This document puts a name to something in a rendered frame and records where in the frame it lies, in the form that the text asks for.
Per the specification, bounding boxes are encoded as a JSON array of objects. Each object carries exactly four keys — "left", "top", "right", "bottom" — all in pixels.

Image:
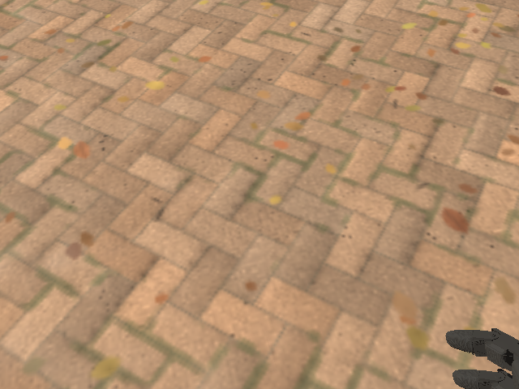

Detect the robot right hand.
[{"left": 446, "top": 328, "right": 519, "bottom": 389}]

